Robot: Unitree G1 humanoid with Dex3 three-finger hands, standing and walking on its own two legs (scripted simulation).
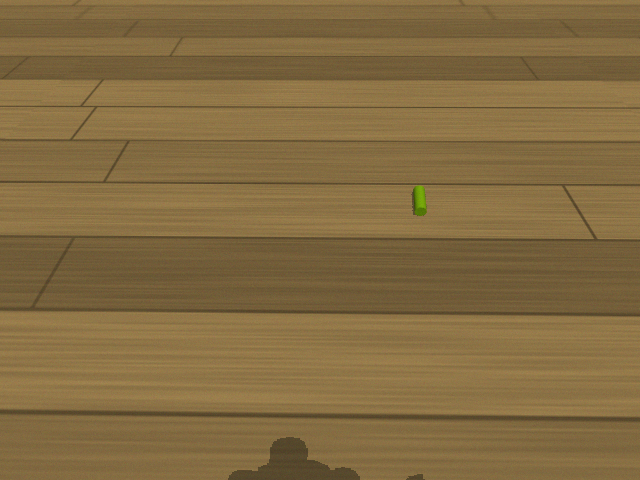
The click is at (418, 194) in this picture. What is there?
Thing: lying can
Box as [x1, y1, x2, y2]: [413, 186, 426, 215]
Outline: 416,186 413,189 415,213 418,215 422,215 426,212 424,188 422,186
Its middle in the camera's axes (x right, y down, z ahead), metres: +0.46 -0.19 +1.81
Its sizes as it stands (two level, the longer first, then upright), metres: 0.153 0.053 0.053
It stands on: the floor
